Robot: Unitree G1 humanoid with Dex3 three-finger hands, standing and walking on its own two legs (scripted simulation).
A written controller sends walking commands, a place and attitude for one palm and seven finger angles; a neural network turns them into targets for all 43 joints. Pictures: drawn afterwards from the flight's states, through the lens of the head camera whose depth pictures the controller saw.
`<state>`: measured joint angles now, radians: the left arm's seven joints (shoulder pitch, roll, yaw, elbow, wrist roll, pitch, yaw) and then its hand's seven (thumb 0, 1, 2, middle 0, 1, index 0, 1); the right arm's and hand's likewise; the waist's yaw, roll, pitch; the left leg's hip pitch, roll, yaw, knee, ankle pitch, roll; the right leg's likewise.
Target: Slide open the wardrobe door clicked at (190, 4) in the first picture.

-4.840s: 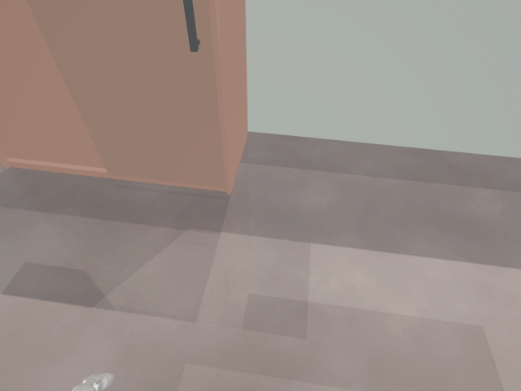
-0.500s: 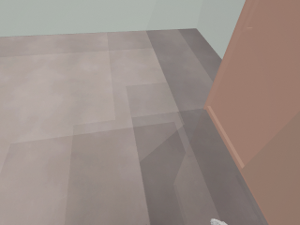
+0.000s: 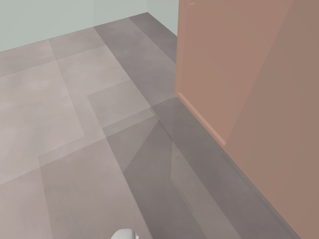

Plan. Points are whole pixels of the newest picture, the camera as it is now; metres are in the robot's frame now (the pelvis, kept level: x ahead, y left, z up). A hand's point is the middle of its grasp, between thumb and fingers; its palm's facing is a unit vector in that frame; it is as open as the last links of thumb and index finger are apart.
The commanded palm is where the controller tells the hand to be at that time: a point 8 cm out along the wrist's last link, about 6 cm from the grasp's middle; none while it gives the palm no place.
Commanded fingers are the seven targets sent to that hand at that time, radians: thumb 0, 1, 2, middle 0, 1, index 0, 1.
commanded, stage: turn to face it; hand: right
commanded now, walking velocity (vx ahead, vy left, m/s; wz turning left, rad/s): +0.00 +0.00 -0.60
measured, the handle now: out of the picture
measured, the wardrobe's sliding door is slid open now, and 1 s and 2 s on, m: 0.00 0.00 0.00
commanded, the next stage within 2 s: take the last steps up to it in 1.50 s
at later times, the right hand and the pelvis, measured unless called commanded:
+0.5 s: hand out of the picture -0.02 -0.15 -0.16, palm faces +0.32 +0.91 -0.25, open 7.4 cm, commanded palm none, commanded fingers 0.00 -0.90 -0.90 0.20 0.30 0.20 0.30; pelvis -0.03 +0.05 -0.01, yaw -19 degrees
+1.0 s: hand out of the picture -0.07 -0.25 -0.16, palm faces +0.58 +0.78 -0.24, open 7.4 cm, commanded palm none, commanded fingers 0.00 -0.90 -0.90 0.20 0.30 0.20 0.30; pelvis -0.05 +0.00 +0.00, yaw -35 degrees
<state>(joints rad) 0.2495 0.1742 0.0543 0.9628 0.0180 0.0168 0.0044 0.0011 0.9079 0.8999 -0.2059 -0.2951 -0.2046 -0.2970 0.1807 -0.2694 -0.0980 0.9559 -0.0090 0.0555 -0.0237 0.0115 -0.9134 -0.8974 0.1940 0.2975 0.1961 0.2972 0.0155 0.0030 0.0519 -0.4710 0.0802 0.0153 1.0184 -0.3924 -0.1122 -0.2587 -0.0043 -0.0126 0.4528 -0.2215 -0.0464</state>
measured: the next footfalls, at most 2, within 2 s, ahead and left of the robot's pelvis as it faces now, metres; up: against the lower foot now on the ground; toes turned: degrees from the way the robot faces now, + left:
left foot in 0.18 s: +0.04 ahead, +0.16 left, +0.00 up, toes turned -4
right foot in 0.64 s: -0.05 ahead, -0.08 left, +0.00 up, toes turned -31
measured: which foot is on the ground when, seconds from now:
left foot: up 0.00-0.16, down 0.18-0.64, up 0.66-1.00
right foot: down 0.00-0.18, up 0.20-0.62, down 0.64-1.00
